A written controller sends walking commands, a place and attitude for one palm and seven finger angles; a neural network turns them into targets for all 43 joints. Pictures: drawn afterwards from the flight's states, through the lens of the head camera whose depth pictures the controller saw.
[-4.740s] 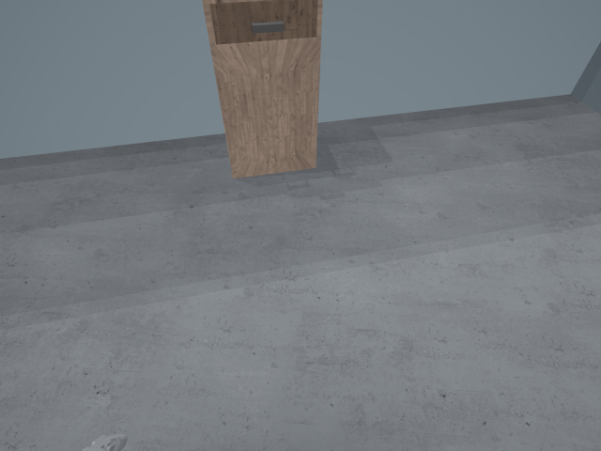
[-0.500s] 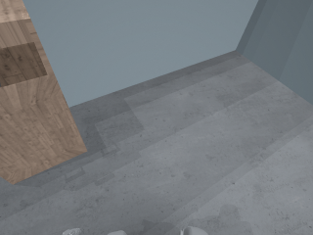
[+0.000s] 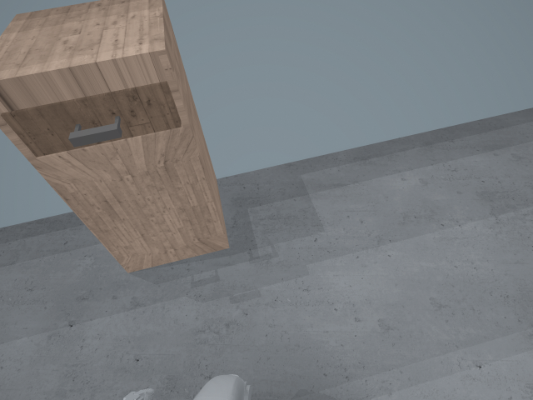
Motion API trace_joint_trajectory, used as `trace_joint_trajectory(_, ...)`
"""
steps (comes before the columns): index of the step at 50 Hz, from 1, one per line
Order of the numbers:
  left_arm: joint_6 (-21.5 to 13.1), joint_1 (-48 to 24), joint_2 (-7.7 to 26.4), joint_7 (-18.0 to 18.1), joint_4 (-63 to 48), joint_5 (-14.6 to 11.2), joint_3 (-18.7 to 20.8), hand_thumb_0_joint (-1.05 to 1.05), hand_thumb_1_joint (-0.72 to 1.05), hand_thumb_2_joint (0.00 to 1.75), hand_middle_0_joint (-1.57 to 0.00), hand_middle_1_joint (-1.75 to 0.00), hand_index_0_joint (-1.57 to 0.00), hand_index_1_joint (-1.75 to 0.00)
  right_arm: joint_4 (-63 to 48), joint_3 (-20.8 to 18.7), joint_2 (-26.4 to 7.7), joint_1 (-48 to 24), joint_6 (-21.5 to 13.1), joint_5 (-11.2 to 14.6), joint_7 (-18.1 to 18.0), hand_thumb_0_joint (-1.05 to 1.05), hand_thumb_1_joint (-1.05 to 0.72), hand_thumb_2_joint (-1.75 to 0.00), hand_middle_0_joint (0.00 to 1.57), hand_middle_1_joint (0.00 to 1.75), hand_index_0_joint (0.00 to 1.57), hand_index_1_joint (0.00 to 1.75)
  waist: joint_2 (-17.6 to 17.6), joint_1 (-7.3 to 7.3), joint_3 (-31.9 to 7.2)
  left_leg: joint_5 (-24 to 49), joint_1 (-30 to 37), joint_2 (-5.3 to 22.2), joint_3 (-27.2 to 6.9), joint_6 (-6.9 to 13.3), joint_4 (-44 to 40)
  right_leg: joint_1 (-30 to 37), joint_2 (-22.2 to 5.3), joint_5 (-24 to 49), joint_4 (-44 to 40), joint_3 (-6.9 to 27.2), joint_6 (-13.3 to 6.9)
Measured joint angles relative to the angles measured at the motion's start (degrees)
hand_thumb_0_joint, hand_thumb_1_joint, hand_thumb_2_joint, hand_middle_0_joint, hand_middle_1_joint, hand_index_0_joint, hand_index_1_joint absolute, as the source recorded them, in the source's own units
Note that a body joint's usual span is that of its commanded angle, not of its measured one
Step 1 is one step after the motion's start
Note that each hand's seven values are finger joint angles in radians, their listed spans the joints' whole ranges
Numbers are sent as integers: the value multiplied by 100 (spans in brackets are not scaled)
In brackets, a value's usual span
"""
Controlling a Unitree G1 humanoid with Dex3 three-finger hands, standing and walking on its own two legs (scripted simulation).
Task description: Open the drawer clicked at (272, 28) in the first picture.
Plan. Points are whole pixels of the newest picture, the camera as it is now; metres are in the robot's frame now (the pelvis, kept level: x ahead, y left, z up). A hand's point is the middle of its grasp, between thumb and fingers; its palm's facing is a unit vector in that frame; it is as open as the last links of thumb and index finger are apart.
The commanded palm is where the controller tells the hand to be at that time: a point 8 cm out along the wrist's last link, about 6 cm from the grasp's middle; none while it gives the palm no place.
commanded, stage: turn to face it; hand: left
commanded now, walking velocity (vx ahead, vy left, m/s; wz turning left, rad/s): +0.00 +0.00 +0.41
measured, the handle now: (97, 129) +0.73 +0.48 -0.02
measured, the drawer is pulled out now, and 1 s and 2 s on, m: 0.00 0.00 0.00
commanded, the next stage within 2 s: take the last steps up to it in 0.24 s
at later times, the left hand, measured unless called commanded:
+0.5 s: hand out of the picture -0.05 +0.26 -0.17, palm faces +0.25 -0.94 -0.23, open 7.4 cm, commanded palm none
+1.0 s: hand out of the picture -0.03 +0.20 -0.17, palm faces +0.33 -0.93 -0.16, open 7.3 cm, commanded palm none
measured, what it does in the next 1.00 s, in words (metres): steps on the spot, turning left: left foot, then right foot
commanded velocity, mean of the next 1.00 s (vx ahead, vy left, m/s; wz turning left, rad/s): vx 0.20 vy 0.02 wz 0.16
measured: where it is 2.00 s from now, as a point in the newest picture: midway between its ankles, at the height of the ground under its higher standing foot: (240, 385)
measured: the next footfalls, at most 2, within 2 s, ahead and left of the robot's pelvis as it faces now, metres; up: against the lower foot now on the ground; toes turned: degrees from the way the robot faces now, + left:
left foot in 0.30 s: -0.02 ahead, +0.15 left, +0.00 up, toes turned +13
right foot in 0.68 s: +0.07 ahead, -0.07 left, +0.00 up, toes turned +6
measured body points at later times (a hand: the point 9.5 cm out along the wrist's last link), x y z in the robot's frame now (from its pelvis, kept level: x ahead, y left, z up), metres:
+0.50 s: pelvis -0.02 +0.04 +0.00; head -0.01 +0.06 +0.45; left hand -0.06 +0.30 -0.16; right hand +0.11 -0.17 -0.14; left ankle -0.06 +0.14 -0.74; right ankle -0.02 -0.10 -0.68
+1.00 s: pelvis +0.07 +0.07 +0.00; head +0.08 +0.06 +0.45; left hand -0.04 +0.25 -0.15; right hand +0.15 -0.16 -0.15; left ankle +0.11 +0.23 -0.69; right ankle +0.03 -0.08 -0.74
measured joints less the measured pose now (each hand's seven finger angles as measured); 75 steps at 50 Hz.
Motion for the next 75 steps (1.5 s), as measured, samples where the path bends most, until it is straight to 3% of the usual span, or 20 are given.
trace_joint_trajectory(8, -52, 242, 4, -33, 107, 56, -28, 0, 91, 90, -20, -30, -21, -30, 102, 87, 51, -148, 58, 30, 1, 1, -91, -90, 20, 30, 19, 30, -226, 180, 67, -251, 698, 324, 209, -104, -1141, -3, -249, 53, -71, -484, 15)
trace_joint_trajectory(12, -42, 358, 128, -42, 254, 82, 30, 0, 90, 90, -20, -30, -21, -30, 85, 181, 142, -329, -30, 73, -34, 1, -91, -90, 20, 30, 19, 30, -351, 325, 133, -387, 1227, 277, 399, -23, -2243, -172, -367, 20, 118, -634, 106)
trace_joint_trajectory(15, 24, 488, 266, -40, 392, 24, 102, 0, 90, 90, -20, -30, -21, -30, 20, 254, 209, -380, -196, 76, -43, 1, -91, -90, 20, 30, 19, 30, -396, 347, 84, 329, 1761, 233, 489, 179, -3474, -390, -453, -139, 537, -737, 247)
trace_joint_trajectory(18, 219, 466, 471, -2, 568, -2, 164, 0, 91, 90, -20, -30, -20, -30, 32, 349, 421, -416, -286, 36, -86, 0, -91, -90, 20, 30, 20, 30, -619, 409, 135, 206, 1760, 125, 505, 422, -3376, -807, -326, -1173, 1665, -123, 409)
trace_joint_trajectory(21, 271, 422, 526, -28, 699, -4, 192, 0, 91, 90, -20, -30, -20, -30, 90, 431, 545, -329, -318, 13, -161, 0, -91, -90, 20, 30, 20, 30, -578, 395, 64, 322, 1885, 130, 417, 465, -3629, -1072, -121, -1135, 2517, 207, 458)
trace_joint_trajectory(24, 207, 397, 491, -106, 725, 9, 174, 0, 91, 90, -20, -30, -20, -30, 181, 466, 606, -187, -364, 12, -185, 0, -91, -90, 21, 30, 20, 30, -476, 371, -26, 477, 2028, 111, 351, 492, -3918, -1128, -33, -907, 2755, 343, 471)
trace_joint_trajectory(28, 123, 347, 374, -175, 726, 27, 127, 0, 91, 90, -19, -30, -20, -30, 297, 427, 619, 96, -462, 5, -211, 0, -92, -90, 21, 30, 20, 30, -361, 265, -149, 584, 2182, 40, 297, 507, -4185, -956, 6, -856, 2239, 379, 461)
trace_joint_trajectory(33, -42, 219, 181, -218, 679, 35, 65, 0, 91, 90, -19, -30, -20, -30, 538, 382, 522, 498, -483, -16, -208, 0, -92, -90, 21, 30, 20, 30, -221, 111, -213, 433, 2241, -11, 246, 435, -4061, -409, 131, -671, 762, 267, 392)
trace_joint_trajectory(35, -200, 205, 112, -213, 651, 57, 45, 0, 91, 90, -20, -30, -20, -30, 666, 361, 486, 694, -473, 22, -204, 0, -92, -90, 21, 30, 20, 30, -166, 93, -242, 94, 2076, 1, 205, 426, -3539, -125, 194, -88, 162, 191, 246)
trace_joint_trajectory(37, -316, 217, -28, -182, 651, 60, 9, 0, 91, 90, -20, -30, -20, -30, 817, 326, 424, 834, -380, 21, -179, 0, -92, -90, 21, 30, 20, 30, -9, 99, -245, -495, 1679, 61, 114, 446, -2448, -30, 240, -124, 296, 29, 61)
trace_joint_trajectory(40, -415, 486, -171, -106, 708, 39, 0, 0, 91, 90, -20, -30, -20, -30, 975, 270, 386, 884, -279, -20, -93, 1, -92, -90, 20, 30, 20, 30, -11, 182, -324, -246, 1006, 145, 202, 435, -1106, 290, 230, -228, -16, -10, 21)
trace_joint_trajectory(42, -420, 695, -201, -67, 830, 33, 5, 0, 92, 90, -20, -30, -20, -30, 959, 241, 386, 837, -290, -34, -56, 1, -92, -90, 20, 30, 20, 30, -61, 169, -334, 178, 637, 285, 263, 369, -756, 524, 217, -114, -358, 2, 64)
trace_joint_trajectory(47, -428, 1075, -274, -77, 1168, 38, -37, 0, 92, 90, -20, -30, -20, -30, 816, 207, 441, 647, -361, -8, -6, 1, -92, -90, 20, 30, 19, 30, -158, 120, -230, 857, 120, 616, 365, 199, -1172, 1007, 163, -1, -977, -83, 163)
trace_joint_trajectory(54, -401, 1398, -261, -92, 1440, 65, 7, 0, 91, 90, -20, -30, -20, -30, 685, 264, 576, 278, -488, 16, 59, 1, -91, -90, 20, 30, 19, 30, -306, 360, -66, 889, 502, 620, 665, 281, -2897, 1310, -27, -480, -812, -179, 496)
trace_joint_trajectory(56, -352, 1499, -237, -99, 1495, 42, 33, 0, 91, 90, -20, -30, -20, -30, 610, 282, 591, 195, -633, -13, 34, 1, -91, -90, 20, 30, 19, 30, -347, 370, -57, 1054, 802, 535, 743, 374, -3297, 1135, -153, -901, -135, -128, 499)
trace_joint_trajectory(58, -230, 1382, -164, -107, 1560, 9, 53, 0, 91, 90, -20, -30, -20, -30, 563, 291, 691, 69, -754, -28, -42, 0, -91, -90, 20, 30, 20, 30, -477, 358, 48, 824, 804, 454, 870, 507, -2929, 536, -192, -1334, 1434, 224, 282)
trace_joint_trajectory(60, -158, 1227, -102, -106, 1553, 8, 79, 0, 91, 90, -20, -30, -20, -30, 524, 288, 766, 46, -803, -7, -132, 0, -92, -90, 20, 30, 20, 30, -516, 336, 55, 631, 1042, 419, 1007, 575, -3019, -145, -95, -1254, 2821, 405, 121)
trace_joint_trajectory(62, -157, 1015, -44, -126, 1496, 22, 120, 0, 91, 90, -20, -30, -20, -30, 516, 275, 758, 80, -842, 3, -220, -1, -94, -90, 20, 30, 20, 30, -516, 273, 18, 687, 1348, 351, 1106, 584, -3379, -712, -68, -843, 3498, 380, 72)
trace_joint_trajectory(68, -188, 297, 104, -132, 1057, 49, 189, 0, 91, 90, -19, -30, -20, -30, 734, 364, 793, 486, -889, 18, -288, -1, -94, -90, 20, 30, 20, 30, -507, 191, -131, 896, 2121, 97, 1206, 648, -4390, -1625, -109, 5, 3209, 321, 195)
trace_joint_trajectory(75, -106, -246, 56, -153, 776, 34, 163, 0, 91, 90, -19, -30, -20, -30, 1021, 406, 965, 987, -775, -16, -260, 0, -92, -90, 20, 30, 20, 30, -427, 19, -182, 688, 2669, 15, 1225, 544, -4720, -1602, -176, 265, 1832, 375, 261)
